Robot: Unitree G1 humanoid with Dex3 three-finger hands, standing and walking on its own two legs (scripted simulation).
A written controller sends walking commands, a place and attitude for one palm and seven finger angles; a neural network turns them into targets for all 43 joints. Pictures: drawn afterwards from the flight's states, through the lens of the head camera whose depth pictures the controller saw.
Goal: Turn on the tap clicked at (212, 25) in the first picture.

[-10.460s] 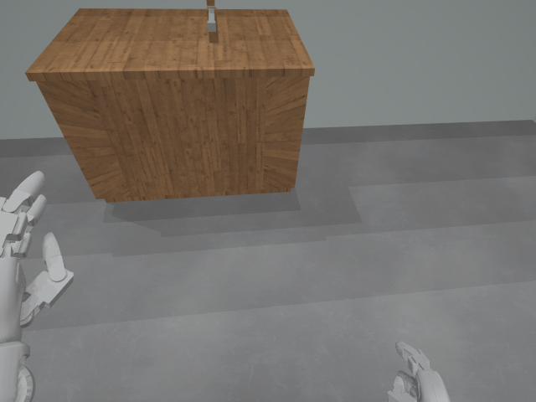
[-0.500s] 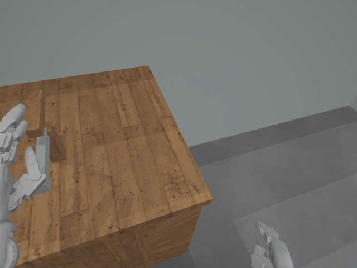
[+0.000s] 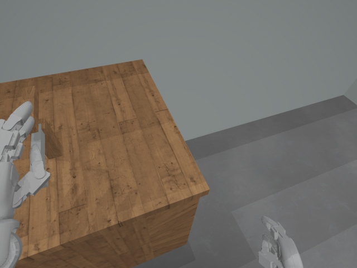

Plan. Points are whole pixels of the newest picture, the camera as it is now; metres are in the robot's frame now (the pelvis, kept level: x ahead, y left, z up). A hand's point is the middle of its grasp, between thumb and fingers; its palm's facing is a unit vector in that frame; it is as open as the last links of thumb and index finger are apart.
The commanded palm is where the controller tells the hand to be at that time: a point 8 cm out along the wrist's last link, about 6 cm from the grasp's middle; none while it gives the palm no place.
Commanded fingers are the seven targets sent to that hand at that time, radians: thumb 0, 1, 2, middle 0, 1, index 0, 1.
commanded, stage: look again from close up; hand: left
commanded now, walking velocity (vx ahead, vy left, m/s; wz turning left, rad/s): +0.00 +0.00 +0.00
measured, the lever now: (37, 180) +0.26 +0.31 +0.06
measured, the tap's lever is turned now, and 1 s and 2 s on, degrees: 0 0 0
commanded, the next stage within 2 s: shuffle to correct the standing spot in 0.04 s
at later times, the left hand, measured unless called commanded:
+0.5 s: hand (25, 190) +0.20 +0.25 +0.16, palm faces +0.39 -0.86 -0.34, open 7.4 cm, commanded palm +0.13 +0.28 +0.18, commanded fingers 0.00 0.90 0.90 -0.20 -0.30 -0.20 -0.30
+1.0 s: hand (9, 230) +0.14 +0.25 +0.16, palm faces +0.39 -0.83 -0.40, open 7.4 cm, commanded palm +0.08 +0.27 +0.18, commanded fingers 0.00 0.90 0.90 -0.20 -0.30 -0.20 -0.30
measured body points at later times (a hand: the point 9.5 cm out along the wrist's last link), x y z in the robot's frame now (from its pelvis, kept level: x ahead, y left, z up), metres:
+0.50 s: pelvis -0.03 +0.00 -0.01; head +0.01 +0.04 +0.44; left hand +0.17 +0.29 +0.18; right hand +0.18 -0.20 -0.06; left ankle +0.01 +0.10 -0.74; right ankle +0.04 -0.13 -0.74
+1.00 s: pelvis -0.07 -0.01 -0.01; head -0.05 +0.03 +0.44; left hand +0.11 +0.29 +0.18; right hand +0.06 -0.25 -0.08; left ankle -0.07 +0.08 -0.74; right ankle -0.02 -0.14 -0.74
